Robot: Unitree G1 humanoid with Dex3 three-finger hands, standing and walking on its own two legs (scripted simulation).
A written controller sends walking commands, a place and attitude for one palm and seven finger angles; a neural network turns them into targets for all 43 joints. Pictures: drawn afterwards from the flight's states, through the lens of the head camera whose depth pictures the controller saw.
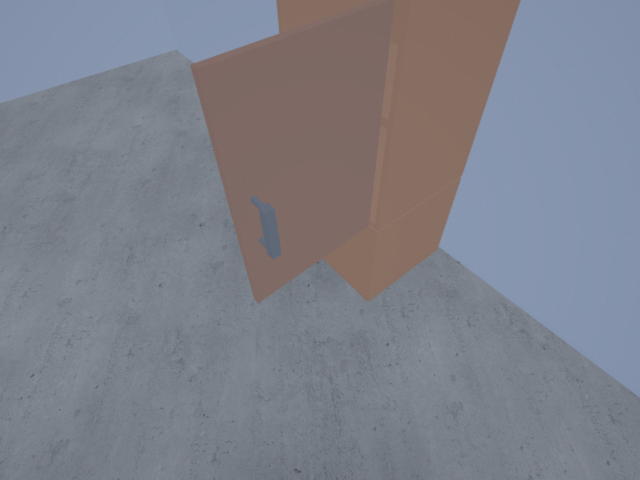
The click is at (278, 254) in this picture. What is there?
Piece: cupboard door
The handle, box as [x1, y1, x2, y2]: [250, 196, 280, 259]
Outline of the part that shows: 250,197 251,201 259,209 264,235 263,237 262,236 259,238 259,241 266,248 267,253 273,259 280,254 274,208 268,203 264,204 255,196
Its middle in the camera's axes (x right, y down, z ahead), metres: -0.11 -0.02 +0.77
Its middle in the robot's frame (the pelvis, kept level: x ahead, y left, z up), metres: +0.57 +0.15 -0.09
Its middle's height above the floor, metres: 0.69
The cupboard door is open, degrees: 92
